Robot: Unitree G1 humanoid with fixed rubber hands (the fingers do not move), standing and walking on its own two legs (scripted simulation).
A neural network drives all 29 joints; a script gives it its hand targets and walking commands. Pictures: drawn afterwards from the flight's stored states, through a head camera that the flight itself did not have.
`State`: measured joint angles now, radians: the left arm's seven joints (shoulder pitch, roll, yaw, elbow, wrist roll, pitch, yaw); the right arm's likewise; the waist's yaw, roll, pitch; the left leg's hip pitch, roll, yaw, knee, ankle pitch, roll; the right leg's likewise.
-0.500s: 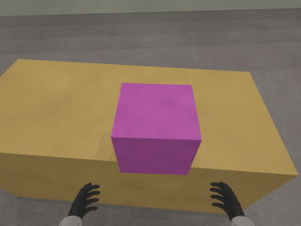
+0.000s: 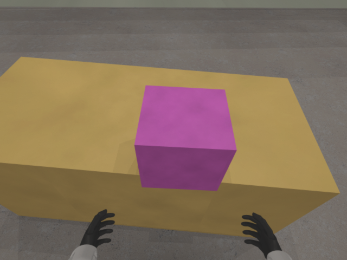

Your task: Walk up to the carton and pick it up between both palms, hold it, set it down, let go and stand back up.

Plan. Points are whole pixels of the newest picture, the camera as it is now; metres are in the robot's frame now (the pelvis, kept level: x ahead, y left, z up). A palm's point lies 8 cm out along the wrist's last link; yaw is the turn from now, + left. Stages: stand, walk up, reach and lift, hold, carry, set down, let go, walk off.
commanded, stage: stand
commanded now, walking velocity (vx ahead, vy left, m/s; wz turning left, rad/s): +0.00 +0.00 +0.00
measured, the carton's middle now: (182, 139) +0.45 -0.01 -0.04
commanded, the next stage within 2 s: none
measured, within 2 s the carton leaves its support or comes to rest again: neither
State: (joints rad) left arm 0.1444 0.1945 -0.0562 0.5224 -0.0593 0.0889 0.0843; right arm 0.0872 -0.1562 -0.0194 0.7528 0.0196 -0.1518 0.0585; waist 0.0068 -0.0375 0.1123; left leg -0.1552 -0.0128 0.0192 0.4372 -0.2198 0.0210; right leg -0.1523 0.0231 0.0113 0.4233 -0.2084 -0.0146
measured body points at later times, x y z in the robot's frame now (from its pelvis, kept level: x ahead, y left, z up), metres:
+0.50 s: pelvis +0.01 +0.02 +0.00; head -0.03 +0.02 +0.45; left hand +0.04 +0.26 -0.15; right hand +0.02 -0.23 -0.15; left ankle +0.01 +0.10 -0.74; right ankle +0.02 -0.11 -0.74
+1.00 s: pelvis +0.01 +0.04 +0.00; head -0.02 +0.02 +0.45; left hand -0.03 +0.23 -0.16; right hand -0.03 -0.18 -0.17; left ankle +0.01 +0.10 -0.74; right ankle +0.02 -0.11 -0.74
